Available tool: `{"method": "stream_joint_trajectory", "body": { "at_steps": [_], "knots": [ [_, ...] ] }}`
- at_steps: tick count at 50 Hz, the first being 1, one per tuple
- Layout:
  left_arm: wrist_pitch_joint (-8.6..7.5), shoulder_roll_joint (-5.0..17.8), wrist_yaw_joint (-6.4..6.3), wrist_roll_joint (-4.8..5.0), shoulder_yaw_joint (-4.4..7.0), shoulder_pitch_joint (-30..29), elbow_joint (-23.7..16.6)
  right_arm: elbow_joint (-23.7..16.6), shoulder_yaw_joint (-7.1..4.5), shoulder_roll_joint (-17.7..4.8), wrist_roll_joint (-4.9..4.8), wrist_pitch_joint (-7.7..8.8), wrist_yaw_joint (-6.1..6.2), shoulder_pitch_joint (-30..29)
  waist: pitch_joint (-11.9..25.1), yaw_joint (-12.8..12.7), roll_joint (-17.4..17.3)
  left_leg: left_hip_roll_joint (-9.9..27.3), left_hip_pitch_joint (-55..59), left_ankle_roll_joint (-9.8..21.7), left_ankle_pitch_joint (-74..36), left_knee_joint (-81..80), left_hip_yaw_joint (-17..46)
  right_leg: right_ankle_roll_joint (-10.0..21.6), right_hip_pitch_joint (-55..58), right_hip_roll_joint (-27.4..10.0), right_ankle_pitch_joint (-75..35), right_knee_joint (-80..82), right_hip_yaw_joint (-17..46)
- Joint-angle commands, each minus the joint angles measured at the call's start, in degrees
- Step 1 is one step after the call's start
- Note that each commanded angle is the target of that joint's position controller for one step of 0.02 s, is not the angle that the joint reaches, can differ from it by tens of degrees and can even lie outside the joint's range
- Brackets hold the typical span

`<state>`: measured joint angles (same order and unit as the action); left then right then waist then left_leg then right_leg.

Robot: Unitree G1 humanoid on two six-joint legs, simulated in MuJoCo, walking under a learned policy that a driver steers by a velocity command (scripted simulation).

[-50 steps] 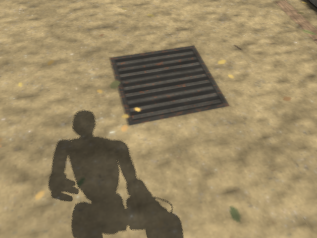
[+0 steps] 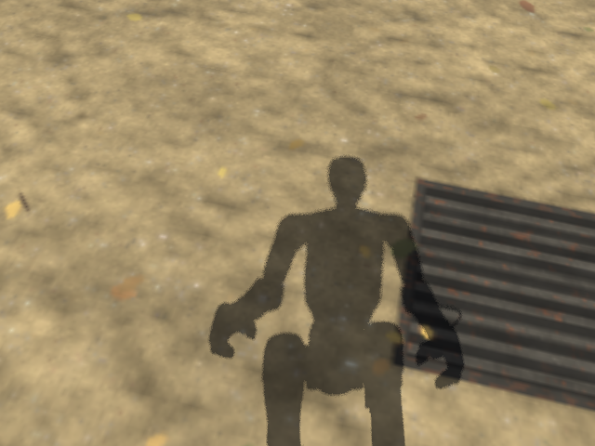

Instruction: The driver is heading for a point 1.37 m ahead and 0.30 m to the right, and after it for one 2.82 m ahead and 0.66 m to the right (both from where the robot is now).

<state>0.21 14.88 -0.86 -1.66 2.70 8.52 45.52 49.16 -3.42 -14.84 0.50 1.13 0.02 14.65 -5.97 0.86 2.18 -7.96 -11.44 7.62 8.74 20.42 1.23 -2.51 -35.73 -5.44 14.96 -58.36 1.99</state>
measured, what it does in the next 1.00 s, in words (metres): steps on the spot, turning right: right foot, then left foot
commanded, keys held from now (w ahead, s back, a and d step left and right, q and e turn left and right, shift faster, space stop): e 0.68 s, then no key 0.04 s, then w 0.26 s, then w+q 0.02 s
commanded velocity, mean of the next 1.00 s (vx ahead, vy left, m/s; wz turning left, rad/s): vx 0.09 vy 0.00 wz -0.32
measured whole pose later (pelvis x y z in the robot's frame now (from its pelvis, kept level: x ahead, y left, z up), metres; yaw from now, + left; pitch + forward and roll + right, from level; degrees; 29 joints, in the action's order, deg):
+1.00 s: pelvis +0.09 -0.01 +0.01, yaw -25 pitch +1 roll -1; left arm 1.0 17.7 2.1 -2.5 4.0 12.7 49.1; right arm 50.0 -1.9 -14.3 0.9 2.4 0.8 20.2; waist 1.3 1.7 2.6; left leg -1.7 -4.8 3.2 11.1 15.1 2.0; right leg -0.9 -25.8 2.6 15.6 -52.4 5.0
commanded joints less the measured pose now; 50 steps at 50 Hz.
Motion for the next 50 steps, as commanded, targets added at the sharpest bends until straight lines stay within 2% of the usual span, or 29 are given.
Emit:
{"method": "stream_joint_trajectory", "body": {
  "at_steps": [1, 3, 6, 9, 11, 12, 13, 14, 15, 16, 17, 18, 19, 21, 24, 26, 31, 34, 36, 37, 38, 39, 40, 41, 42, 43, 46, 50],
  "knots": [
    [0.66, 3.19, 0.05, 0.26, 0.55, 6.37, -0.04, -2.1, -0.37, -5.15, 0.41, 0.71, 0.53, 1.97, 9.79, -1.08, -6.08, 15.65, 5.28, 2.96, -42.1, -3.09, 5.54, 0.67, 6.4, 0.58, -4.48, 5.1, -2.01],
    [0.83, 2.74, 0.08, 0.69, 0.19, 4.8, 0.29, -1.1, 0.34, -4.4, 0.86, 0.85, 0.87, 2.45, 8.95, -0.21, -6.35, 16.51, 6.07, 2.21, -40.05, -3.92, 4.54, 1.45, 8.74, 0.81, -5.66, 10.31, -1.71],
    [0.97, 3.31, -0.11, 1.0, 0.11, 3.92, 0.82, -0.23, 0.66, -5.18, 1.49, 0.72, 1.44, 1.72, 7.51, 0.24, -6.63, 18.1, 6.42, 2.55, -38.48, -2.85, 3.35, 2.73, 12.8, 2.87, -2.6, 15.51, -1.63],
    [0.73, 4.47, -0.21, 0.76, 0.51, 3.73, 0.3, 0.33, -0.09, -7.43, 0.97, -0.34, 2.23, 1.86, 5.63, 0.62, -6.79, 20.86, 9.35, 4.67, -37.68, 1.07, 5.21, 4.36, 12.11, 4.45, 5.28, 18.37, -2.58],
    [0.41, 3.73, -0.27, 0.91, 0.46, 4.83, 0.4, 0.54, -0.51, -8.07, 0.51, -1.01, 2.83, 1.93, 5.05, 0.29, -5.93, 21.71, 10.88, 4.78, -36.86, 4.62, 6.15, 5.54, 13.32, 5.11, 6.99, 23.32, -3.33],
    [0.08, 3.2, -0.32, 0.91, 0.36, 6.14, 0.64, 0.6, -0.77, -8.49, 0.32, -1.24, 3.11, 1.58, 5.11, -0.86, -4.84, 21.04, 10.25, 3.61, -36.08, 7.34, 5.44, 6.19, 16.16, 5.35, 2.85, 28.61, -3.26],
    [-0.4, 4.05, -0.46, 0.74, 0.58, 8.04, 0.99, 0.29, -1.02, -8.83, 0.21, -1.18, 3.37, 1.1, 6.34, -2.04, -2.98, 18.95, 7.69, 1.45, -33.41, 11.71, 3.7, 7.33, 21.4, 4.27, -7.95, 33.37, -0.41],
    [-0.95, 8.99, -0.71, 0.13, 1.81, 11.1, 1.14, -1.59, -0.87, -7.79, 0.2, -0.84, 3.44, 0.36, 9.07, -2.27, 3.42, 13.24, 1.4, -1.59, -21.17, 22.25, -0.24, 10.64, 27.89, -3.42, -28.53, 34.77, 11.03],
    [-0.61, 12.98, -0.3, 1.11, 3.07, 11.99, 1.27, -2.89, -0.38, -4.27, -0.33, -1.53, 3.2, 0.04, 8.93, -2.36, 12.74, 1.52, -11.59, -5.26, 18.8, 33.15, -5.52, 21.05, 32.45, -15.39, -55.46, 35.7, 25.22],
    [-0.47, 10.27, 0.15, 1.67, 2.45, 15.09, 2.31, -2.85, -0.01, -3.94, 0.79, -2.39, 3.09, -1.7, 10.75, -3.31, 6.53, 2.86, -13.76, -6.04, 29.24, 41.69, 0.04, 23.89, 32.69, -16.31, -52.11, 37.54, 26.03],
    [-0.2, 10.05, 0.1, 1.58, 2.71, 12.84, 2.03, -2.82, -0.12, -3.8, 0.77, -2.73, 2.79, -2.6, 7.88, -2.4, 3.05, 4.1, -15.73, -6.78, 25.98, 45.5, 1.48, 23.21, 30.28, -13.13, -45.3, 38.17, 22.16],
    [0.43, 8.91, -0.16, 1.32, 2.58, 8.86, 1.0, -2.8, -0.29, -4.26, 0.56, -2.82, 2.56, -3.42, 5.82, -1.14, 0.75, 5.55, -17.1, -7.47, 21.97, 45.14, 2.08, 20.76, 28.15, -9.56, -37.82, 39.03, 19.01],
    [0.84, 7.96, -0.41, 1.52, 2.4, 6.64, 0.24, -3.27, -0.59, -5.36, 0.66, -2.91, 2.34, -4.34, 4.91, -0.52, 1.33, 6.37, -18.1, -8.07, 19.15, 43.43, 2.1, 18.73, 27.6, -7.16, -34.03, 39.61, 17.29],
    [1.08, 7.48, -0.27, 1.48, 2.42, 5.79, -0.39, -3.34, -0.5, -5.29, 0.88, -3.11, 1.85, -3.77, 7.59, -0.41, 2.86, 6.0, -17.12, -9.52, 16.36, 41.07, 1.06, 17.01, 28.99, -3.94, -33.69, 39.19, 14.97],
    [1.09, 9.47, -0.14, 1.35, 3.27, 8.34, 0.1, -4.4, -0.07, -4.35, 0.27, -3.37, 1.84, -5.15, 9.26, -1.74, 2.94, 6.04, -17.35, -10.74, 16.13, 34.86, 0.84, 16.58, 31.09, -3.36, -30.77, 38.71, 16.43],
    [1.39, 10.32, -0.15, 1.08, 3.67, 8.86, -0.07, -5.2, 0.04, -4.64, 0.17, -3.56, 2.04, -6.4, 9.39, -2.56, 4.01, 6.12, -17.05, -10.91, 16.14, 31.73, 1.17, 16.57, 30.67, -3.45, -25.98, 39.01, 18.65],
    [2.23, 11.41, 0.49, 0.52, 4.33, 6.44, -1.37, -6.76, 0.26, -5.46, -0.17, -3.05, 2.24, -7.22, 9.17, -2.91, 5.63, 5.15, -12.09, -9.96, 15.45, 24.39, 1.79, 15.31, 26.34, -2.41, -17.34, 39.45, 23.5],
    [2.63, 11.66, 0.99, 0.53, 4.56, 3.78, -2.02, -6.91, 0.34, -5.86, -0.55, -2.2, 2.48, -4.44, 9.21, -1.71, 6.52, 4.0, -6.27, -8.59, 15.24, 16.75, 2.11, 13.59, 24.13, -1.62, -17.44, 38.61, 26.66],
    [2.93, 10.77, 0.94, 1.15, 4.24, 0.76, -2.54, -5.48, 0.45, -5.41, -0.38, -1.43, 2.88, 1.0, 9.27, 1.37, 5.61, 4.24, 2.52, -7.31, 7.41, 2.81, 1.08, 10.08, 20.32, 0.8, -13.14, 36.01, 25.47],
    [2.81, 8.45, 0.76, 1.48, 3.54, 1.95, -2.77, -5.36, -0.05, -7.88, 0.47, -0.98, 3.22, 1.9, 9.59, 0.99, -0.05, 9.82, 7.02, -5.66, 11.01, -5.49, 7.19, 7.11, 15.56, 4.83, 1.12, 32.03, 22.24],
    [2.49, 3.87, 0.68, 1.89, 2.32, 4.41, -3.72, -6.83, -0.82, -12.96, 1.41, -1.01, 3.25, 0.48, 10.33, -0.45, -14.32, 24.8, 11.56, -1.01, 24.06, -12.06, 25.78, 4.29, 6.27, 14.13, 16.46, 19.2, 10.97],
    [2.26, 8.31, 0.22, 0.02, 3.13, 3.05, -3.36, -6.83, -1.72, -15.47, 2.51, -1.24, 2.55, -1.08, 6.04, 0.35, -13.58, 28.73, 2.67, 3.54, 30.37, -13.98, 32.35, 4.39, 3.01, 14.7, 15.86, 9.72, 7.69],
    [1.92, 9.58, 0.46, -0.42, 3.45, 3.13, -3.01, -6.86, -0.91, -11.93, 2.32, -1.11, 2.07, -2.49, 3.5, -1.36, -10.42, 26.94, -0.72, 4.32, 33.73, -14.26, 31.36, 4.89, 3.9, 12.1, 12.32, 4.76, 9.47],
    [1.63, 9.09, 1.09, -0.45, 3.4, 4.67, -1.76, -6.76, -0.09, -8.82, 1.53, -0.82, 1.72, -4.72, 1.24, -2.98, -9.68, 23.35, -1.32, 2.76, 31.91, -14.67, 26.43, 4.57, 3.48, 11.33, 8.35, 2.57, 8.97],
    [1.43, 8.56, 1.66, -0.62, 3.19, 6.22, -0.63, -6.68, 0.2, -7.8, 1.23, -0.42, 1.52, -5.18, 1.51, -3.38, -10.71, 20.49, 0.57, 1.32, 27.96, -14.79, 22.07, 3.87, 3.35, 11.12, 5.63, 1.04, 7.8],
    [1.17, 8.08, 2.14, -0.97, 2.98, 7.06, 0.36, -6.02, 0.27, -7.5, 1.04, 0.05, 1.53, -3.67, 1.88, -2.75, -11.36, 18.91, 2.54, 1.17, 24.78, -14.73, 19.28, 3.36, 2.75, 10.98, 4.26, -0.26, 6.6],
    [0.26, 7.12, 2.88, -0.98, 2.36, 2.98, -0.03, -2.97, -0.18, -8.18, 0.54, 1.6, 1.05, 2.67, 1.54, -0.02, -9.15, 18.5, 8.58, 2.23, 19.38, -14.18, 16.83, 2.36, -1.38, 9.79, 1.48, 1.58, 5.27],
    [-0.59, 6.02, 3.23, -0.85, 1.47, -3.18, -1.31, -0.28, -0.6, -8.26, 0.18, 2.49, 0.72, 7.49, 1.67, 2.38, -9.95, 19.48, 12.17, 4.01, 14.66, -14.46, 16.0, 0.58, -2.18, 5.58, 0.11, 10.52, -0.37]
  ]
}}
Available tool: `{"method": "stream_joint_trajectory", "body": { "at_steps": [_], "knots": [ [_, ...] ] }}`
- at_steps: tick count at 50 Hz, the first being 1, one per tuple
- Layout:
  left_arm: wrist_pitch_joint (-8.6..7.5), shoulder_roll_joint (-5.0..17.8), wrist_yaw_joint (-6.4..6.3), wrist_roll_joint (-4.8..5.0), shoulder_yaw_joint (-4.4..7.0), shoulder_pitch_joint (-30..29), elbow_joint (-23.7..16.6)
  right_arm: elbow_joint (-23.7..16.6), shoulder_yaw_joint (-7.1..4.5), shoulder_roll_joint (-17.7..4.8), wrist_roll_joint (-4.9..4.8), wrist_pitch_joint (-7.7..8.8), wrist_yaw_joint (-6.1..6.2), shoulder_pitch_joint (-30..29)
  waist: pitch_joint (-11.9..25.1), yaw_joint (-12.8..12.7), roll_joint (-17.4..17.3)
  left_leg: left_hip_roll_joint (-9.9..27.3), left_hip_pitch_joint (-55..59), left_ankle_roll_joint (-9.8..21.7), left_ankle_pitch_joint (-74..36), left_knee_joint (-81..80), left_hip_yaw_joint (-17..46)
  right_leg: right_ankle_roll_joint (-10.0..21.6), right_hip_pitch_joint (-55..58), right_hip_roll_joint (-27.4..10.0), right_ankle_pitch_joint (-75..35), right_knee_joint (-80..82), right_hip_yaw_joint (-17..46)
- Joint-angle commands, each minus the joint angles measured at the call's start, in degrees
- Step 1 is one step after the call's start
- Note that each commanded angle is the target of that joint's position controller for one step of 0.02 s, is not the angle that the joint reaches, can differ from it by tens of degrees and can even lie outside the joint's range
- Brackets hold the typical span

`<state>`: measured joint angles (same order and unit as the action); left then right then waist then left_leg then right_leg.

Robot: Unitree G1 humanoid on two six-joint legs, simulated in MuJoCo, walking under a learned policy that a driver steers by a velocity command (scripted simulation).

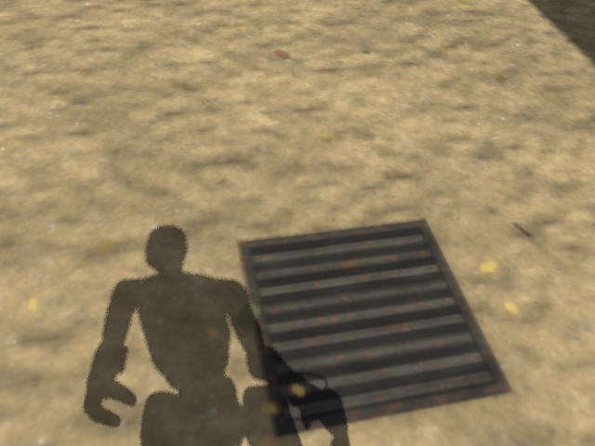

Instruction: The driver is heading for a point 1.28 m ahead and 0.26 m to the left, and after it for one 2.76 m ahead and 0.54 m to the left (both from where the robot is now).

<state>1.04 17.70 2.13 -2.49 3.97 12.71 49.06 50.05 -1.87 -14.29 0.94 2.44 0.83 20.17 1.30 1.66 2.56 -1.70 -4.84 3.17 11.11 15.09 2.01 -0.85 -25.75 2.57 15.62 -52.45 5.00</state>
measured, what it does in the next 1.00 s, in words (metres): walks ahead, turning left: right foot, then left foot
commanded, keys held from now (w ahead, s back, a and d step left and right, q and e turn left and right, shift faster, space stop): w+q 0.78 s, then w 0.02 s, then w+e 0.20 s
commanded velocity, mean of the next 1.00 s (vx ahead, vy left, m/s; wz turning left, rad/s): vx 0.46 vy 0.00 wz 0.35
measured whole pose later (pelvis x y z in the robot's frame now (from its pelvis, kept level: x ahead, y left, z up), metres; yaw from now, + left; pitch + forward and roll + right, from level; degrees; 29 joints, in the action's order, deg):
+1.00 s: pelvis +0.42 +0.09 -0.01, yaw +25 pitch +0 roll +1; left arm -1.1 15.1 1.6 -1.6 2.2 11.1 47.3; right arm 51.8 -2.7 -14.1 0.5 3.8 -0.8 19.5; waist -3.0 0.9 2.5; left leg -8.4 -1.9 8.0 10.4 12.6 -1.2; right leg 0.2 -38.7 -7.8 6.5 -55.0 0.5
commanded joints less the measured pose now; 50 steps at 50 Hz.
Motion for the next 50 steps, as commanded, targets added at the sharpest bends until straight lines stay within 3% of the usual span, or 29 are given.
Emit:
{"method": "stream_joint_trajectory", "body": {
  "at_steps": [1, 3, 6, 8, 9, 10, 11, 12, 13, 14, 16, 20, 24, 28, 31, 33, 34, 35, 36, 37, 38, 39, 41, 43, 46, 50],
  "knots": [
    [-1.71, 2.46, 0.26, 0.04, -0.17, -9.28, -5.38, -0.58, -2.13, -8.62, -0.28, 1.21, -0.24, 2.98, -5.75, 2.27, -10.51, 12.93, 4.69, 8.8, 10.8, -8.74, 14.93, -1.42, -10.56, -2.95, -0.23, 7.78, -4.77],
    [-2.23, 1.19, 0.26, 0.42, -0.81, -12.11, -6.38, 0.59, -2.38, -9.11, 0.01, 1.19, -0.51, 5.12, -6.12, 3.2, -10.93, 12.71, 2.23, 9.48, 8.41, -7.37, 14.79, -1.37, -6.6, -2.63, 1.52, 13.62, -6.11],
    [-2.92, 1.38, -0.25, 1.08, -1.07, -11.13, -6.62, 1.09, -3.01, -10.27, 0.21, 1.01, -0.95, 5.23, -6.28, 1.81, -10.9, 12.91, -3.04, 9.95, 5.58, -4.71, 15.89, 0.12, 1.76, -1.23, 3.07, 20.53, -7.41],
    [-3.77, 1.22, -1.18, 1.24, -0.98, -4.65, -4.84, 0.74, -3.21, -10.3, -0.5, 0.82, -1.05, 2.75, -5.04, -2.53, -8.89, 11.64, -9.45, 8.21, 1.56, -0.21, 15.67, 1.46, 14.79, -0.39, -3.94, 29.16, -7.68],
    [-4.47, 2.68, -2.02, 0.97, -0.42, 0.75, -3.0, 0.46, -2.96, -8.99, -0.77, 1.05, -0.98, 2.16, -2.49, -4.83, -6.19, 9.21, -15.17, 6.37, 0.28, 4.88, 13.99, 1.97, 25.86, -1.23, -5.32, 31.02, -6.14],
    [-5.28, 6.74, -3.04, 0.08, 0.66, 8.33, -1.88, -1.16, -2.24, -6.24, -1.23, 1.54, -1.05, -0.14, 2.12, -8.87, 0.5, 4.26, -22.45, 3.87, 4.59, 17.15, 9.49, 3.57, 36.89, -10.97, 3.31, 35.19, 4.15],
    [-5.05, 14.26, -3.57, -0.15, 2.27, 13.63, -1.49, -4.09, -0.96, -0.95, -1.8, 1.82, -1.09, -1.02, 6.52, -10.22, 13.91, -2.86, -33.46, 1.73, 18.34, 33.09, 0.82, 7.48, 43.2, -25.21, 20.75, 42.6, 23.94],
    [-4.58, 12.39, -3.52, -0.04, 2.2, 11.68, -1.09, -3.02, -2.24, -6.41, -0.41, 0.84, -0.67, 0.53, 2.57, -7.77, 7.99, 0.01, -35.2, 2.5, 19.79, 42.69, 1.86, 10.49, 34.59, -27.86, 26.79, 43.71, 29.41],
    [-4.69, 7.38, -3.04, 0.38, 0.83, 6.46, -2.62, -1.71, -2.64, -6.83, 0.06, 0.45, -1.18, 1.09, -3.02, -4.74, 2.97, 2.65, -35.3, 3.04, 14.88, 45.78, 3.61, 10.1, 29.24, -24.69, 24.76, 44.24, 24.03],
    [-5.06, 3.89, -2.73, 0.81, -0.02, 3.24, -3.25, -0.79, -2.43, -5.2, 0.13, 0.26, -1.89, 1.47, -5.6, -3.13, 2.09, 4.03, -34.34, 2.51, 10.63, 45.85, 3.42, 8.89, 25.66, -21.52, 17.05, 45.11, 17.19],
    [-5.9, 1.48, -3.04, 0.86, -0.82, 2.45, -3.2, -0.53, -2.6, -4.65, 0.76, -0.46, -2.83, 0.39, -6.08, -2.25, 3.56, 5.39, -33.65, 1.15, 5.45, 46.39, 1.73, 7.3, 24.41, -17.42, 2.67, 45.67, 6.75],
    [-7.01, 1.27, -2.88, 1.3, -0.79, 7.3, -0.78, -2.88, -2.37, -3.0, 0.91, -1.37, -3.92, -4.98, -4.68, -2.33, 2.78, 5.74, -38.25, -0.41, -0.14, 49.17, -0.02, 7.81, 26.75, -16.54, -17.88, 44.02, -2.61],
    [-7.11, 0.58, -2.78, 1.16, -1.1, 8.47, 0.63, -6.52, -1.54, -1.77, 1.02, -1.57, -4.89, -13.38, -7.02, -2.61, 2.6, 5.52, -39.13, -1.28, -5.97, 40.02, -2.57, 8.09, 24.97, -15.35, -26.23, 44.08, -9.5],
    [-7.12, 2.78, -3.13, 1.25, -0.72, 9.87, 2.12, -9.78, -0.48, -1.18, 1.1, -1.56, -5.82, -20.79, -8.35, -3.5, 2.26, 4.44, -31.87, 0.9, -8.61, 25.62, -7.67, 7.43, 25.19, -16.06, -31.89, 43.76, -14.18],
    [-6.4, 4.94, -3.72, 1.27, -0.33, 10.73, 3.18, -9.9, -0.89, -2.7, 1.4, -1.72, -5.15, -18.91, -5.21, -1.79, 2.92, 0.29, -24.8, 4.52, -3.18, 21.71, -11.05, 6.49, 30.55, -17.17, -54.38, 34.93, -17.27],
    [-5.22, 6.87, -4.06, 1.05, 0.16, 10.73, 3.33, -7.63, -2.0, -5.07, 1.55, -1.4, -4.46, -10.01, 0.78, 2.19, 3.7, -3.46, -13.8, 7.54, 1.6, 19.74, -11.23, 6.43, 30.79, -17.72, -62.78, 19.44, -18.15],
    [-4.78, 7.14, -3.97, 1.11, 0.19, 10.44, 2.93, -4.83, -3.14, -7.04, 2.0, -0.96, -3.8, -1.46, 5.55, 5.95, 1.8, -4.53, -1.63, 9.46, 0.79, 15.62, -9.51, 5.52, 25.14, -16.82, -54.58, 6.53, -18.85],
    [-4.83, 4.69, -3.52, 0.71, -0.37, 11.69, 1.31, -3.41, -4.81, -12.01, 2.31, -0.95, -2.71, 4.74, 10.7, 7.29, -4.94, 6.29, 11.5, 12.3, 8.43, 13.5, 4.82, 4.08, 12.55, -14.18, -27.1, -11.14, -18.97],
    [-5.17, 0.48, -2.42, 1.72, -0.9, 12.35, -2.93, -5.51, -5.96, -17.17, 1.04, -1.56, -2.39, 0.82, 15.86, 2.55, -17.32, 21.38, 24.53, 21.09, 8.8, 5.62, 38.68, 0.67, -10.18, -1.39, 15.24, -31.6, -12.98],
    [-5.93, 5.37, -2.2, 1.26, -0.11, 4.58, -4.69, -5.61, -5.96, -16.13, -0.15, -2.28, -2.03, 2.08, 13.73, 5.9, -7.24, 20.62, 22.56, 20.5, 4.59, 1.28, 37.99, 1.23, -16.27, -3.17, 10.73, -32.91, -3.21],
    [-6.61, 4.04, -1.96, 1.92, -0.57, 2.42, -5.58, -4.86, -5.29, -13.67, -0.38, -2.16, -1.42, -0.85, 5.96, 3.74, -4.94, 19.56, 15.6, 19.11, -0.24, 0.91, 29.43, 1.72, -17.71, -6.2, 5.2, -29.37, -2.93],
    [-6.96, 3.56, -2.13, 1.82, -0.76, 3.53, -4.76, -4.51, -4.54, -10.7, -0.45, -1.7, -1.26, -2.82, 0.49, 0.8, -1.14, 16.81, 6.63, 16.62, -8.42, -0.01, 24.03, 1.66, -14.11, -8.23, 2.83, -23.1, -3.25],
    [-4.93, 2.17, -1.93, 0.17, -1.12, 7.17, -2.99, -4.83, -3.21, -7.09, -0.44, -0.48, -0.92, -6.71, -0.61, -3.41, -0.67, 12.1, -1.84, 13.54, -16.35, -1.52, 15.14, 0.95, -6.24, -10.19, 2.42, -16.77, -3.07],
    [-3.16, 0.98, -1.22, -0.31, -1.29, 9.07, -1.88, -3.55, -2.57, -6.06, -0.64, 1.14, -1.28, -5.03, -0.16, -4.15, -2.03, 10.66, -4.29, 12.64, -21.56, -3.44, 10.99, 0.49, -3.49, -10.2, 1.19, -13.41, -4.65],
    [-2.3, 1.13, -0.6, 0.47, -1.07, 3.41, -3.09, -1.47, -2.7, -7.43, -0.53, 2.08, -1.57, -1.4, -3.36, -2.42, -3.8, 9.56, -3.42, 9.45, -21.85, -6.74, 6.84, 0.51, -8.6, -10.87, -6.1, -7.75, -5.64],
    [-2.38, 1.17, -0.29, 1.38, -0.92, -3.49, -4.62, 0.11, -2.15, -7.02, -0.34, 2.46, -1.4, 1.84, -5.21, 0.2, -4.78, 8.84, 1.98, 5.03, -23.12, -8.14, 2.17, 1.58, -14.05, -9.06, -14.09, 0.1, -4.99]
  ]
}}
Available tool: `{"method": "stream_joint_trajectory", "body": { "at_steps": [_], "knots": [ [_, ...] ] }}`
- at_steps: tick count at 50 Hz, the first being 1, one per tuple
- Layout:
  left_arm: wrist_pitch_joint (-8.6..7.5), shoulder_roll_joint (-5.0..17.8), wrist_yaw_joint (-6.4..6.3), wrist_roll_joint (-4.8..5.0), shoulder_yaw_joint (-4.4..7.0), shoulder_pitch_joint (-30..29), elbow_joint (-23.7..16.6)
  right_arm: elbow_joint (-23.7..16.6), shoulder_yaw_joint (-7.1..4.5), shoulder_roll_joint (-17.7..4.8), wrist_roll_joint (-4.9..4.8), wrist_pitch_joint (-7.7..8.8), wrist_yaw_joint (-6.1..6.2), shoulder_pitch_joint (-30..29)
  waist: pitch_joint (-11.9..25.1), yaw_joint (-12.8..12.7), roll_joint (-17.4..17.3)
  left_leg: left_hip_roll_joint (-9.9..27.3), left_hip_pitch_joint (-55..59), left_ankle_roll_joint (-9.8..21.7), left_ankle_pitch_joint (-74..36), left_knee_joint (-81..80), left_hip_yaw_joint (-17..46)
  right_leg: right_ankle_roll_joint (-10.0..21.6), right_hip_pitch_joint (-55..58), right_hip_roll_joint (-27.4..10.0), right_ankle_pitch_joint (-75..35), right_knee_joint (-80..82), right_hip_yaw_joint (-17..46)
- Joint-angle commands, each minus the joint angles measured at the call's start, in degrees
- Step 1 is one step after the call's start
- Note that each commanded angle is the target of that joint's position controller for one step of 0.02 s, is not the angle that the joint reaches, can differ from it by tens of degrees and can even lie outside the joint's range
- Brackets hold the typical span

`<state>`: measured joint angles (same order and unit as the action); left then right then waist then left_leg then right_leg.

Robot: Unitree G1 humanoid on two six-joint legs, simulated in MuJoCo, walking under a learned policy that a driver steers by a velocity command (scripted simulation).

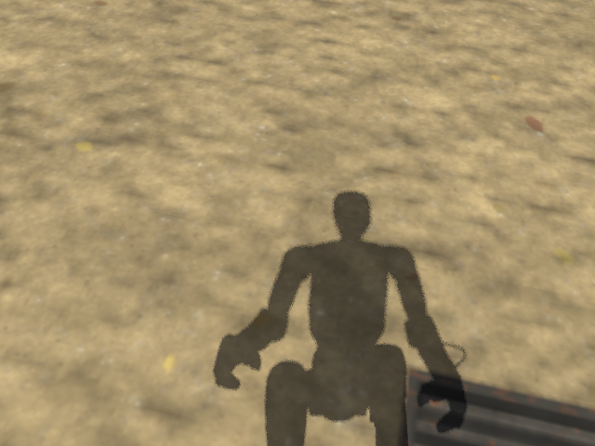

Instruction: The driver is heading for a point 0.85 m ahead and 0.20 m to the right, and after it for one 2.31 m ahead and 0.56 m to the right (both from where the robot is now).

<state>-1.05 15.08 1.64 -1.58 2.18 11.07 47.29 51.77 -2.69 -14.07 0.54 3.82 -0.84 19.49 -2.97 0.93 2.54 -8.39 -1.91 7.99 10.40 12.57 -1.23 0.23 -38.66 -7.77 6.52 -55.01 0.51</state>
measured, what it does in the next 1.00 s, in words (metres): walks ahead, turning right: right foot, then left foot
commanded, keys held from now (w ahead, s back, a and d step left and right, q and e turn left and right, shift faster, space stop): w+e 0.64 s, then w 0.36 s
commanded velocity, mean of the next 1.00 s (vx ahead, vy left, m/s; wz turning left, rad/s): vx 0.50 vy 0.00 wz -0.37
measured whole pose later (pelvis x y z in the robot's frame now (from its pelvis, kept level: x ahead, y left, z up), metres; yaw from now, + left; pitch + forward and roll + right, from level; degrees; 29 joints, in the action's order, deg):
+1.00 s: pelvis +0.57 -0.10 +0.00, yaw -26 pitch +1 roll +0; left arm -1.8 16.6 1.7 -2.4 2.5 14.4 47.4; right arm 49.4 -1.6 -14.7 1.0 5.0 -0.5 19.2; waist -1.3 0.7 2.7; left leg -2.9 -10.2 3.7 10.2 19.7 -2.3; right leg 2.7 -28.5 0.4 17.1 -60.3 3.7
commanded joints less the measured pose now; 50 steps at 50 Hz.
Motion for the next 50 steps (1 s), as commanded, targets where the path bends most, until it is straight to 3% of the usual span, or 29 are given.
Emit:
{"method": "stream_joint_trajectory", "body": {
  "at_steps": [1, 6, 8, 10, 11, 12, 13, 14, 15, 16, 17, 18, 20, 23, 28, 33, 34, 36, 37, 38, 39, 40, 41, 42, 43, 44, 46, 50],
  "knots": [
    [-0.41, 3.51, 0.27, 0.6, 0.8, -3.02, -3.08, -1.26, -1.15, -7.08, 0.19, 1.23, 0.41, 2.99, -1.24, 1.38, -4.93, 15.71, 0.18, -0.34, -23.05, -5.71, 4.27, 0.82, -1.46, 2.32, -6.41, 4.61, 0.0],
    [-0.84, 2.37, 0.77, 0.19, -0.01, -9.31, -5.0, 1.0, 0.02, -5.6, 0.66, 1.52, 1.74, 5.38, -3.37, 2.91, -4.89, 17.75, 7.34, -1.54, -31.71, -5.42, -0.4, 2.58, -2.11, 5.82, -7.95, 14.73, -3.02],
    [-1.06, 1.83, 0.94, 0.05, -0.39, -10.49, -5.8, 1.96, 0.36, -5.85, 0.88, 1.44, 2.37, 5.9, -3.06, 2.67, -5.12, 18.55, 10.08, -2.14, -41.86, -2.51, -2.51, 3.97, 0.86, 7.59, -5.23, 18.91, -5.94],
    [-1.05, 2.68, 0.58, 0.02, -0.12, -7.29, -5.19, 2.46, 0.23, -7.68, 1.13, 1.37, 3.15, 5.38, -0.11, 0.58, -7.22, 19.36, 12.44, -3.21, -61.45, 5.14, -4.14, 6.16, 7.17, 11.15, 0.53, 20.36, -9.04],
    [-1.1, 3.56, 0.34, -0.08, 0.23, -2.96, -3.99, 2.49, 0.0, -8.76, 1.31, 1.09, 3.61, 4.82, 2.18, -1.52, -8.51, 19.99, 13.08, -3.56, -68.72, 11.56, -4.59, 7.44, 11.18, 12.74, 3.71, 20.71, -9.6],
    [-1.38, 5.16, 0.09, -0.12, 0.92, 4.19, -1.85, 2.21, -0.32, -9.84, 1.58, 0.65, 3.74, 3.9, 5.62, -4.61, -9.04, 20.42, 11.81, -3.66, -69.31, 20.9, -4.77, 9.03, 18.01, 13.73, 5.21, 22.51, -8.66],
    [-1.86, 6.95, -0.25, -0.67, 1.89, 12.97, 0.69, 1.35, -0.55, -10.79, 1.2, 0.42, 3.61, 1.79, 9.51, -9.29, -8.21, 19.76, 5.15, -3.89, -60.31, 33.74, -6.01, 11.4, 29.74, 12.81, 2.97, 27.59, -5.45],
    [-1.66, 11.9, -1.04, -1.21, 3.57, 20.03, 1.83, -1.17, 0.05, -9.03, 0.86, 0.99, 3.16, 0.51, 15.07, -12.01, -1.28, 15.38, -7.47, -4.08, -32.59, 53.51, -8.2, 16.1, 42.93, 0.9, 4.15, 28.53, 9.58],
    [-0.89, 15.58, -1.18, -0.35, 4.62, 15.76, 0.8, -4.0, 0.36, -5.25, 0.07, 1.66, 1.83, 3.26, 17.84, -5.62, 12.07, 1.69, -33.42, -6.81, 19.86, 72.84, -2.67, 26.44, 57.1, -12.55, -3.49, 33.61, 42.05],
    [-0.7, 13.62, -0.72, 1.89, 4.66, 13.11, 0.94, -4.39, 0.29, -7.75, 1.58, 2.15, 1.41, -0.42, 14.15, -6.19, -0.08, 6.79, -39.03, -5.29, 14.94, 73.01, 6.69, 25.61, 53.76, -10.63, -1.09, 36.03, 37.84],
    [-0.6, 10.97, -0.85, 1.69, 4.0, 9.81, 0.23, -5.91, 0.44, -7.57, 0.85, 2.89, 0.94, -3.55, 7.71, -5.01, -1.83, 9.21, -39.76, -5.41, 10.22, 69.4, 6.33, 23.7, 46.09, -9.39, -0.82, 38.22, 31.23],
    [-0.56, 7.56, -0.88, 1.22, 3.19, 7.78, 0.38, -5.96, 0.39, -7.56, 0.66, 3.04, 0.85, -3.63, 2.39, -2.38, -6.08, 11.21, -37.42, -5.74, 8.23, 63.86, 5.29, 20.85, 38.0, -6.89, -4.92, 40.4, 26.21],
    [-1.31, 6.01, -1.36, 1.34, 2.48, 5.76, 0.28, -6.33, 0.78, -6.23, 2.2, 0.84, 0.62, -2.9, 0.67, 0.59, -5.11, 13.01, -31.96, -7.79, 7.72, 57.43, 4.65, 17.91, 29.77, -1.65, -10.97, 42.13, 19.3],
    [-2.58, 8.76, -1.25, 1.64, 3.14, 7.88, 0.86, -8.06, 1.13, -5.04, 2.54, -1.26, 0.25, -4.49, 1.3, 0.95, -2.38, 13.26, -30.97, -10.15, 5.24, 49.98, 2.14, 17.16, 26.44, 1.59, -17.22, 43.07, 15.32],
    [-2.07, 9.33, -1.44, 1.84, 3.55, 13.25, 1.45, -12.68, 1.61, -4.73, 1.97, -1.41, -0.18, -16.47, 0.87, -3.67, 0.53, 12.39, -34.4, -11.68, -6.7, 34.15, 0.66, 12.66, 30.31, 4.52, -19.38, 41.73, 14.85],
    [-1.57, 9.99, -2.11, 0.88, 3.81, 16.76, 1.43, -15.67, 2.18, -5.31, 1.31, -0.59, -0.4, -23.62, 1.48, -6.59, 1.5, 9.87, -34.83, -10.21, -8.4, 24.27, 1.06, 11.97, 38.53, 2.56, -23.22, 37.66, 18.43],
    [-1.67, 10.0, -2.34, 0.71, 3.78, 16.48, 1.26, -15.85, 2.18, -5.66, 1.28, -0.31, -0.44, -23.49, 1.5, -6.3, 1.76, 9.64, -32.97, -9.4, -8.02, 22.07, 1.33, 11.5, 39.32, 1.71, -23.79, 36.95, 19.05],
    [-2.1, 10.36, -2.63, 0.54, 3.68, 13.84, 0.68, -14.39, 1.6, -7.19, 1.28, 0.21, -0.21, -18.19, 2.51, -3.33, 2.31, 8.36, -23.3, -7.18, -5.48, 17.74, 1.52, 9.52, 37.98, 0.74, -28.22, 34.13, 19.28],
    [-2.44, 10.71, -2.51, 0.52, 3.65, 12.98, 0.69, -12.52, 0.93, -8.53, 1.32, 0.55, 0.22, -12.65, 4.75, -0.94, 2.04, 6.9, -16.17, -5.89, -3.41, 16.46, 0.9, 8.58, 37.62, 1.46, -34.23, 29.03, 18.56],
    [-2.81, 10.38, -2.12, 0.83, 3.4, 12.42, 0.94, -10.36, 0.25, -9.84, 1.59, 1.23, 0.8, -5.03, 8.57, 3.04, -0.4, 7.81, -6.19, -4.21, -4.81, 12.99, 1.25, 7.4, 35.51, 4.3, -34.18, 19.31, 15.7],
    [-3.33, 7.22, -1.67, 1.2, 2.38, 12.92, -0.42, -9.69, -0.61, -13.27, 2.66, 1.7, 1.74, 3.68, 15.86, 6.14, -5.22, 19.13, 6.43, -1.22, 3.95, 12.09, 13.24, 6.25, 28.27, 7.18, -19.39, 4.89, 12.81],
    [-3.16, 2.69, -1.49, 2.63, 1.59, 21.8, -0.65, -8.71, -2.27, -18.83, 3.1, 0.85, 1.83, 5.61, 21.28, 2.14, -19.05, 33.23, 18.64, 7.24, 6.4, 6.87, 40.37, 3.89, 11.36, 17.26, 21.03, -11.95, 6.3],
    [-2.59, 7.54, -1.99, 0.41, 1.98, 20.29, 0.79, -8.63, -2.02, -14.59, 1.41, 0.05, 1.22, 2.75, 16.26, 1.34, -11.46, 32.31, 13.5, 7.81, 14.76, 3.79, 46.12, 4.52, 4.68, 13.5, 22.4, -17.1, 7.22],
    [-2.44, 7.98, -1.61, -0.01, 2.16, 14.54, 0.19, -9.54, -1.04, -9.96, 0.87, 0.04, 0.92, -1.96, 7.89, 0.9, -5.47, 29.37, 5.46, 6.52, 15.06, 2.68, 36.57, 4.39, 3.98, 11.19, 16.85, -16.78, 7.55],
    [-2.54, 7.06, -1.21, -0.05, 1.81, 10.86, -0.72, -9.34, -0.45, -7.49, 1.13, 0.27, 0.63, -4.34, 4.3, 0.5, -3.39, 26.24, 0.18, 5.02, 8.98, 1.43, 29.15, 4.18, 4.62, 9.55, 13.66, -14.1, 7.01],
    [-2.27, 6.64, -0.81, -0.21, 1.78, 9.39, -1.16, -8.64, -0.18, -6.74, 1.22, 0.58, 0.72, -4.39, 2.71, -0.24, -5.35, 23.65, -2.55, 3.63, 2.64, 0.57, 23.62, 3.92, 5.55, 8.25, 12.73, -11.65, 6.4],
    [-1.31, 5.52, -0.15, -0.77, 1.39, 10.19, -0.94, -6.71, 0.0, -6.35, 0.74, 1.42, 0.61, -2.69, 2.96, -1.57, -8.44, 20.85, -5.14, 2.67, -6.71, -0.52, 17.34, 3.01, 8.51, 7.73, 12.03, -8.96, 5.3],
    [-0.73, 4.19, 0.47, -1.08, 0.66, 4.87, -2.61, -4.21, -0.41, -7.24, -0.02, 2.37, 0.24, 0.72, 1.74, -1.63, -8.08, 20.4, -4.7, 4.12, -11.04, -3.9, 12.5, 1.46, 3.88, 5.61, 7.64, -3.53, 2.55]
  ]
}}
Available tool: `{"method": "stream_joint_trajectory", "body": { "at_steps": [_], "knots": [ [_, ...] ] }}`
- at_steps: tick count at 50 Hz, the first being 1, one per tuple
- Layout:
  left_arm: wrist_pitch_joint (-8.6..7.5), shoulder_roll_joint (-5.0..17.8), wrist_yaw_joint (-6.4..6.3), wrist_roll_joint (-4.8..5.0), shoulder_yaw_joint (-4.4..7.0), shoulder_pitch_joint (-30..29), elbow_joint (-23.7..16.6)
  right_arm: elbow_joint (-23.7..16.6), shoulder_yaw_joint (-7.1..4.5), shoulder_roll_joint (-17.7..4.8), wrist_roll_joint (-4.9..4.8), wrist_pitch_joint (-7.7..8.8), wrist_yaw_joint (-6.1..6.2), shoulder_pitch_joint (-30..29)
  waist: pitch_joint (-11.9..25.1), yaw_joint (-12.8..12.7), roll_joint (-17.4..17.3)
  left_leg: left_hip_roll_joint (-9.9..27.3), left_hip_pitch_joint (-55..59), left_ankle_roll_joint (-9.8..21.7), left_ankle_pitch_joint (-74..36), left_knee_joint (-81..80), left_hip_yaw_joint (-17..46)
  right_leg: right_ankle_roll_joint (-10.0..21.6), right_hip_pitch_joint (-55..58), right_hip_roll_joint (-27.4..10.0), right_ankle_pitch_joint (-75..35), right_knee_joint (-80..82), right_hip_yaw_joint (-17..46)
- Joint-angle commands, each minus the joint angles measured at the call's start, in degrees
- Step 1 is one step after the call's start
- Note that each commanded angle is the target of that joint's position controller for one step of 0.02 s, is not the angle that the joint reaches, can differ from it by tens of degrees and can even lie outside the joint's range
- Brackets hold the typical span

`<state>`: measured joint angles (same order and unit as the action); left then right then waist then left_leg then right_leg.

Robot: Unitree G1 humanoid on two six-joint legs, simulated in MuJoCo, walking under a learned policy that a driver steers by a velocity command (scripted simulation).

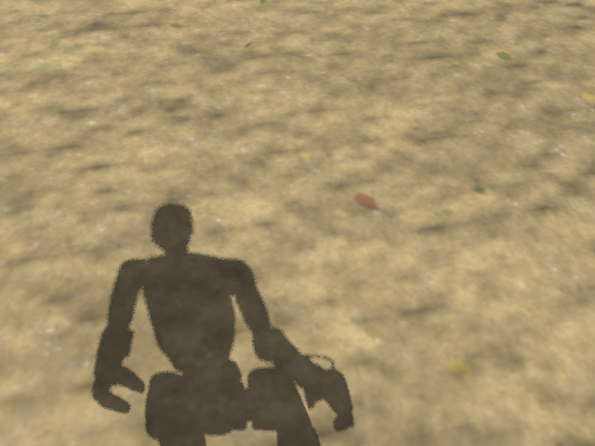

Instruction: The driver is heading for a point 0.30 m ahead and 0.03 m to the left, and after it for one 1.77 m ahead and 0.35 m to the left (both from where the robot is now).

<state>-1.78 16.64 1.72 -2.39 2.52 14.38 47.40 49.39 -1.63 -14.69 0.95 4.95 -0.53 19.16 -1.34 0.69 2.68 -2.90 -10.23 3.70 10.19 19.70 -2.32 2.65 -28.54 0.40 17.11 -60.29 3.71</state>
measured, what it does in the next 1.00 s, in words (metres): walks ahead, turning left: right foot, then left foot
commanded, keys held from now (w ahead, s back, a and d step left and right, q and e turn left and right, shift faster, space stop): w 0.12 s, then q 0.74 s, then no key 0.12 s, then e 0.02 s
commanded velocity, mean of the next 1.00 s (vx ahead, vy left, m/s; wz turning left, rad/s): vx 0.18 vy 0.00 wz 0.33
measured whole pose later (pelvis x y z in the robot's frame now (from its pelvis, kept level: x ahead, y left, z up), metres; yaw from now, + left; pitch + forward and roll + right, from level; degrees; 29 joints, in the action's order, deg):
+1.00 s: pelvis +0.18 +0.00 +0.00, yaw +25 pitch +1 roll -1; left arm 3.5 16.1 -1.1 -1.2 3.7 12.0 46.0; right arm 42.8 -3.3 -14.9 0.7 -2.0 0.3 11.8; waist -2.7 -0.3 1.8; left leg -4.1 -14.3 4.4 10.1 24.1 2.7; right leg -2.1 -26.5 -0.9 22.1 -54.6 0.0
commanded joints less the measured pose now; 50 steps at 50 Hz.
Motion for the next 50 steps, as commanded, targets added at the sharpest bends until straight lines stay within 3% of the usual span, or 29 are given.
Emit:
{"method": "stream_joint_trajectory", "body": {
  "at_steps": [1, 6, 8, 11, 12, 13, 14, 15, 16, 17, 18, 19, 20, 23, 27, 32, 35, 36, 37, 38, 39, 41, 43, 46, 50],
  "knots": [
    [-0.05, 2.34, 0.53, -0.26, 0.02, -1.24, -3.61, -1.31, -1.46, -6.43, -0.42, 1.09, -0.05, 1.75, -0.77, -0.93, -8.02, 14.47, 3.6, 8.44, -10.6, -12.03, 12.47, -1.46, -7.53, -3.45, -4.97, 4.51, -1.67],
    [-0.65, 0.16, 0.89, 0.51, -1.65, -12.12, -6.7, 1.27, -1.73, -7.1, -0.52, 0.68, -0.24, 5.74, -2.17, 1.75, -7.79, 12.4, 3.58, 6.95, -15.59, -12.04, 7.05, -2.15, -3.35, -3.65, -13.2, 20.96, -6.21],
    [-1.06, 0.03, 0.38, 0.63, -1.82, -13.65, -7.02, 2.7, -1.57, -6.88, -0.44, 0.33, -0.13, 7.86, -2.53, 2.22, -7.28, 12.7, 4.63, 6.23, -26.78, -8.13, 7.16, -1.9, -0.21, -1.91, -13.88, 24.69, -7.08],
    [-2.18, 1.08, -0.83, 0.46, -1.48, -9.22, -5.31, 3.69, -1.68, -7.45, -0.49, -0.15, 0.44, 7.5, -0.18, 0.15, -7.77, 12.49, 7.63, 4.04, -38.73, 0.41, 8.82, -0.5, 6.72, 0.39, -13.89, 29.72, -5.81],
    [-2.77, 2.02, -1.39, 0.09, -1.05, -4.19, -3.44, 3.53, -1.76, -7.73, -0.99, -0.3, 0.62, 6.2, 1.84, -2.31, -6.75, 10.75, 7.27, 2.72, -39.65, 6.09, 8.56, 0.34, 13.27, 1.29, -17.32, 34.69, -6.04],
    [-3.59, 4.62, -2.06, -0.77, -0.26, 1.25, -1.84, 2.9, -1.58, -7.13, -1.69, -0.14, 0.69, 5.7, 5.52, -4.5, -4.83, 8.04, 2.7, 1.25, -32.88, 14.3, 7.51, 1.42, 23.61, -2.16, -25.66, 36.42, -3.91],
    [-3.95, 9.7, -2.73, -1.93, 0.85, 8.31, -1.59, 0.11, -0.81, -4.0, -2.26, 0.09, 0.94, 6.51, 13.69, -5.87, 3.15, 4.48, -8.34, -0.41, -6.74, 29.11, 5.22, 4.69, 39.02, -17.68, -51.58, 31.0, 8.2],
    [-2.61, 12.16, -2.31, -0.01, 1.97, 8.07, -2.41, 0.85, -0.32, -0.73, -3.82, -1.12, 1.93, 14.63, 24.32, -4.11, 11.96, -2.08, -17.08, -1.15, 28.83, 46.25, 2.29, 13.55, 47.69, -30.36, -66.65, 29.76, 19.37],
    [-1.51, 8.23, -2.17, 2.21, 1.48, 6.76, -3.3, 2.21, -2.11, -6.57, -1.56, -2.69, 2.58, 11.95, 21.13, -4.38, 2.54, 0.3, -18.11, -0.97, 26.58, 49.62, 5.28, 12.8, 40.28, -26.25, -59.86, 32.34, 15.93],
    [-1.34, 4.86, -2.42, 2.1, 0.42, 1.71, -3.88, 1.41, -2.4, -5.59, -0.96, -3.31, 2.24, 8.59, 13.23, -2.34, 2.37, 2.05, -19.57, -1.33, 22.76, 49.66, 5.34, 11.15, 33.05, -23.26, -52.9, 35.51, 10.58],
    [-1.23, 2.39, -2.82, 1.8, -0.29, -1.74, -4.27, 1.09, -2.43, -4.49, -0.43, -3.84, 1.84, 6.7, 7.65, -0.89, 2.66, 3.78, -19.75, -2.1, 19.3, 48.11, 4.67, 9.62, 26.59, -20.56, -47.59, 38.81, 6.64],
    [-1.16, 1.59, -3.32, 1.83, -0.53, -3.16, -4.32, 0.9, -2.65, -4.04, 0.16, -4.68, 1.31, 5.69, 4.76, 0.1, 4.07, 4.72, -18.39, -2.86, 16.55, 46.92, 4.43, 8.74, 21.75, -18.77, -43.81, 41.27, 3.35],
    [-1.09, 1.76, -3.64, 1.7, -0.41, -3.56, -4.18, 0.98, -2.71, -3.29, 0.62, -5.59, 0.86, 6.44, 4.09, 0.99, 4.88, 4.48, -15.78, -3.6, 14.64, 47.48, 3.39, 8.59, 17.73, -17.6, -42.14, 42.64, 0.74],
    [-1.42, 2.54, -3.83, 1.17, 0.07, -4.5, -4.23, -0.14, -3.11, -2.37, 0.44, -7.15, 0.48, 5.89, 5.34, 2.56, 3.45, 3.92, -14.57, -4.4, 11.99, 47.16, 2.52, 10.16, 14.43, -17.7, -38.42, 43.93, -3.41],
    [-0.64, 2.98, -3.97, 0.72, 0.49, -4.56, -3.69, -3.43, -2.75, -1.85, 0.74, -8.52, -0.49, -0.4, 3.82, 1.5, 5.2, 5.6, -14.63, -4.21, 7.75, 35.81, 1.17, 9.44, 13.0, -17.2, -22.07, 45.37, -6.99],
    [0.96, 6.22, -3.28, 0.51, 1.88, -2.21, -3.06, -7.24, -2.6, -3.11, 0.43, -8.84, -1.37, -5.65, 4.46, -0.87, 5.08, 4.73, -10.1, -2.76, 11.44, 25.42, -1.81, 9.02, 14.57, -20.11, -13.75, 42.73, -7.25],
    [2.07, 7.74, -3.11, 0.98, 2.68, -2.53, -2.9, -8.22, -2.7, -3.21, 0.25, -8.01, -1.3, -4.69, 4.29, 0.31, 3.29, 3.3, -3.51, -0.88, 8.59, 13.55, -2.97, 5.3, 13.59, -19.89, -9.38, 36.74, -9.19],
    [2.59, 6.98, -2.94, 0.59, 2.79, -0.45, -2.17, -7.59, -3.03, -4.51, 0.38, -7.27, -0.97, -2.81, 4.23, 0.72, -1.07, 3.54, 0.55, 0.0, 4.78, 6.63, 0.24, 1.86, 11.14, -17.86, -5.43, 31.16, -11.17],
    [3.22, 3.64, -2.39, 0.33, 2.23, 2.1, -2.76, -8.03, -4.12, -9.96, 0.93, -6.4, -0.17, -1.8, 3.11, 0.02, -16.21, 15.72, 3.4, 2.59, -2.59, -3.73, 17.64, -2.73, 3.51, -11.13, 7.51, 15.96, -16.84],
    [4.03, 1.9, -3.24, 1.0, 1.44, -2.75, -6.82, -8.7, -6.0, -17.08, 0.69, -6.45, 0.23, -0.63, -0.25, 1.98, -22.81, 26.03, 0.47, 11.91, -17.7, -5.01, 32.69, -5.15, -7.16, -1.17, 20.7, 7.07, -12.29],
    [4.76, 3.62, -3.58, 0.74, 1.64, -5.29, -6.75, -7.73, -5.96, -14.65, 0.44, -6.68, 0.66, 1.67, 0.45, 3.2, -13.52, 24.16, 0.76, 14.15, -18.94, -3.62, 28.41, -5.28, -7.3, -2.7, 18.59, 0.08, -5.75],
    [4.31, 3.25, -3.21, 1.93, 1.84, -3.44, -5.41, -8.89, -4.55, -10.34, 0.09, -7.2, 1.17, -5.8, -0.21, -1.01, -10.02, 16.22, -0.91, 10.31, -14.54, -2.83, 19.61, -4.6, -5.97, -3.33, 8.67, 0.04, -2.71],
    [3.91, 4.69, -2.87, 0.45, 2.42, -1.45, -4.31, -10.41, -3.9, -8.1, -0.56, -7.12, 1.16, -9.29, 2.96, -1.9, -10.27, 12.99, 1.34, 9.21, -20.55, -1.26, 16.69, -4.43, -4.31, -2.01, 4.73, -1.69, -3.33],
    [4.38, 3.32, -2.65, 1.15, 2.16, -0.73, -4.11, -9.95, -3.71, -7.8, -0.67, -6.38, 0.84, -6.98, 5.37, -1.29, -7.41, 13.42, 4.51, 9.64, -22.92, -0.77, 16.48, -4.92, -3.11, -1.66, 4.31, 0.35, -3.25],
    [5.05, 2.35, -2.93, 1.34, 1.51, -2.06, -4.36, -8.92, -3.16, -7.08, 0.09, -6.21, 1.23, -5.55, 4.39, 0.34, -9.28, 14.12, 4.68, 9.91, -16.16, -1.85, 17.73, -4.49, 0.48, -1.79, 5.49, 9.45, -3.22]
  ]
}}
Keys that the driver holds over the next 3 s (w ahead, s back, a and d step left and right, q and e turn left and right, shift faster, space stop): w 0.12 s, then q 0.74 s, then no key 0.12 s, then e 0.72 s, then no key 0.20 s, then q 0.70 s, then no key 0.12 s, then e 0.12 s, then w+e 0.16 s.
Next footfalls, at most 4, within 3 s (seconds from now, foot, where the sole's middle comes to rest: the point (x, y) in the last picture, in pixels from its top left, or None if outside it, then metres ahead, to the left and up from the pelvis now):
0.26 right None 0.29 -0.12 -0.78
0.74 left None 0.21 0.09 -0.78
1.16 right None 0.26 -0.10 -0.78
1.48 left None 0.16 0.09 -0.78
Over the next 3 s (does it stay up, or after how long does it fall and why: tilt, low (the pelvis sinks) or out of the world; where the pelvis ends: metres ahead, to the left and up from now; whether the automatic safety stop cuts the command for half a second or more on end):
stays up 0.13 -0.01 -0.01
